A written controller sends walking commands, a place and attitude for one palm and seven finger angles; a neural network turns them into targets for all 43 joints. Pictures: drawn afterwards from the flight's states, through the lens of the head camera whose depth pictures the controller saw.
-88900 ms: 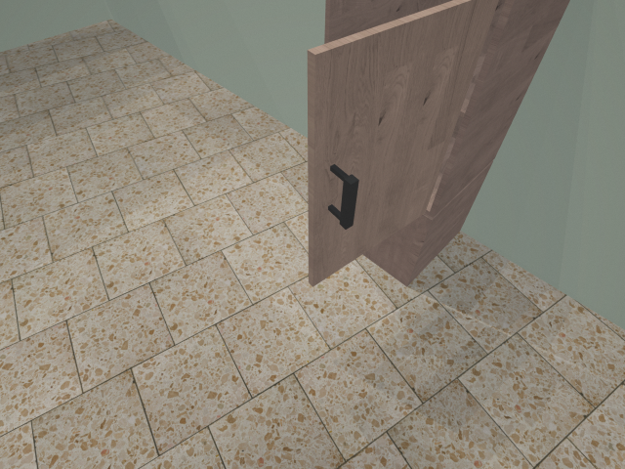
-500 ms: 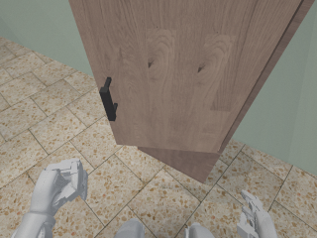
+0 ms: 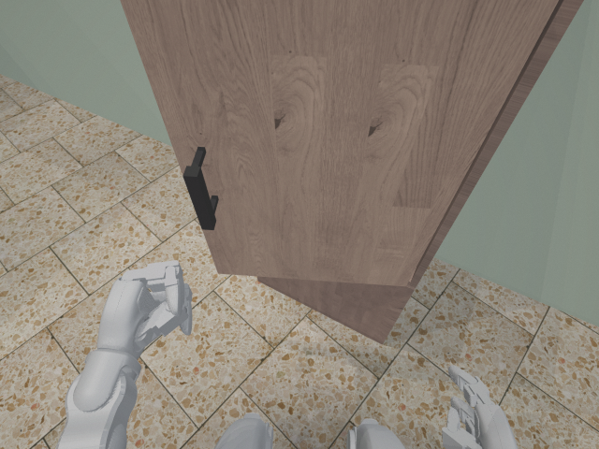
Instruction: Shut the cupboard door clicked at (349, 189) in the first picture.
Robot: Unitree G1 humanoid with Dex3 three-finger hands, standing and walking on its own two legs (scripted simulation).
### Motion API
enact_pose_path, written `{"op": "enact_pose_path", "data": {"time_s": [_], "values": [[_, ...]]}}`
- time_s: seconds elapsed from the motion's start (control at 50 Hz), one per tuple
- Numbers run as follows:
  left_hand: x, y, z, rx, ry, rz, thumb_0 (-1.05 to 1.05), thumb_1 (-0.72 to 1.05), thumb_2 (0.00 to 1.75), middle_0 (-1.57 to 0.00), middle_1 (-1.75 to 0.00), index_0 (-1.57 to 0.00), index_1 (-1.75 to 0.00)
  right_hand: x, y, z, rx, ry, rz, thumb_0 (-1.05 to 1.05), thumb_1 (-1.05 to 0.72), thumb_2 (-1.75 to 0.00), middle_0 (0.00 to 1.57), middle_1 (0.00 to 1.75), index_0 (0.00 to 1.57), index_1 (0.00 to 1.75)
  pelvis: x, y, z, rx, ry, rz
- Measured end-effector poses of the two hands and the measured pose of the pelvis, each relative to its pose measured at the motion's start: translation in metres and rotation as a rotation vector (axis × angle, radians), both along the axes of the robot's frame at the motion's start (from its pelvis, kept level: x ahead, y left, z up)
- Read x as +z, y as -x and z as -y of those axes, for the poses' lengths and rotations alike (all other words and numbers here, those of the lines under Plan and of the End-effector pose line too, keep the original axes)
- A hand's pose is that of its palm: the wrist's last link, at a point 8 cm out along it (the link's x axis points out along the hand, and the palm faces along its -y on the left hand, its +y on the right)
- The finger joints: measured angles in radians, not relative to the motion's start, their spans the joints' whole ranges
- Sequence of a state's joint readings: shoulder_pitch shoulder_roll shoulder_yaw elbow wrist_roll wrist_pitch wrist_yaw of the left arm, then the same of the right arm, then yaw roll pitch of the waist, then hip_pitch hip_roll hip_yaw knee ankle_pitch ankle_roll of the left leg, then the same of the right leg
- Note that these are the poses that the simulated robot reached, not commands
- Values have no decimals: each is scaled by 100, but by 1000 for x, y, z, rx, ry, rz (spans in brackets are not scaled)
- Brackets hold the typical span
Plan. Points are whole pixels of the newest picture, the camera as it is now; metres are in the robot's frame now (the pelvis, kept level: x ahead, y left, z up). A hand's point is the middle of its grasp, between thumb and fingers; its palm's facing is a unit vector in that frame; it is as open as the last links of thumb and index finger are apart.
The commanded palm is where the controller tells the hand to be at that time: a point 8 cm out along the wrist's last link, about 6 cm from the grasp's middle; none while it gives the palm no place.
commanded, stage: bring the fist close to the handle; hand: left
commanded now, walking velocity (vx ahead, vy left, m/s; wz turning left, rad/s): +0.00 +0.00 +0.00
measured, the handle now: (204, 190) +0.47 +0.17 +0.06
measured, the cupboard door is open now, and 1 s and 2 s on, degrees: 24 24 13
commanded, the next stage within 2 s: push the door shut along its arc in 0.96 s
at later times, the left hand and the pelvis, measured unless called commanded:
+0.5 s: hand (213, 262) +0.34 +0.13 +0.06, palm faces -0.06 -1.00 -0.02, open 3.1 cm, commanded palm +0.33 +0.19 +0.06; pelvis +0.00 +0.00 +0.00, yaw +0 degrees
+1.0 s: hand (221, 249) +0.36 +0.13 +0.05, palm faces -0.05 -1.00 -0.02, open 3.1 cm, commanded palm +0.34 +0.18 +0.06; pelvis -0.01 -0.01 +0.00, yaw -1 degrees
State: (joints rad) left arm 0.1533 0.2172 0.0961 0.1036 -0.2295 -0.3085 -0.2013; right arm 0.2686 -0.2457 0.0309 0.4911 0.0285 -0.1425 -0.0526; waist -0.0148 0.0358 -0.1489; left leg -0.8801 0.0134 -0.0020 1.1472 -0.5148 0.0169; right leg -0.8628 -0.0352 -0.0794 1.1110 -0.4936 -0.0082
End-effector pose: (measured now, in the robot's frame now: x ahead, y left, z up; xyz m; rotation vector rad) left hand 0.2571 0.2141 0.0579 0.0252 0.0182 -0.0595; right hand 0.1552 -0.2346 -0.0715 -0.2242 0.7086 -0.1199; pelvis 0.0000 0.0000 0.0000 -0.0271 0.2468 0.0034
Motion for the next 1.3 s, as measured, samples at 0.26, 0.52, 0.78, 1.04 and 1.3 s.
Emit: {"op": "enact_pose_path", "data": {"time_s": [0.26, 0.52, 0.78, 1.04, 1.3], "values": [[2, -35, 18, -24, 9, 20, 2, 90, 90, -130, -150, -130, -150, -7, 12, 6, -23, 2, -70, 1, -90, -90, 20, 30, 21, 30, 3, -1, -2, -5, -7, -4], [3, -68, 27, -5, 6, 34, 2, 90, 90, -130, -150, -130, -150, -14, 23, 9, -36, -12, -135, 1, -90, -90, 20, 30, 21, 30, 4, 1, 2, -11, -14, -7], [1, -85, 32, 0, 9, 24, 2, 90, 90, -130, -150, -130, -150, -19, 44, 19, -73, -12, -204, 1, -90, -90, 20, 30, 21, 30, 6, 3, 5, -21, -22, -13], [-1, -91, 32, 1, 6, 29, 2, 90, 90, -130, -150, -130, -150, -22, 46, 22, -78, -2, -220, 1, -90, -90, 20, 30, 21, 30, 5, 5, 6, -19, -21, -20], [1, -111, 38, -51, -7, 24, 2, 90, 90, -130, -150, -130, -150, -25, 45, 21, -75, -2, -219, 1, -90, -90, 20, 30, 21, 30, 2, 7, 6, -14, -21, -27]]}}
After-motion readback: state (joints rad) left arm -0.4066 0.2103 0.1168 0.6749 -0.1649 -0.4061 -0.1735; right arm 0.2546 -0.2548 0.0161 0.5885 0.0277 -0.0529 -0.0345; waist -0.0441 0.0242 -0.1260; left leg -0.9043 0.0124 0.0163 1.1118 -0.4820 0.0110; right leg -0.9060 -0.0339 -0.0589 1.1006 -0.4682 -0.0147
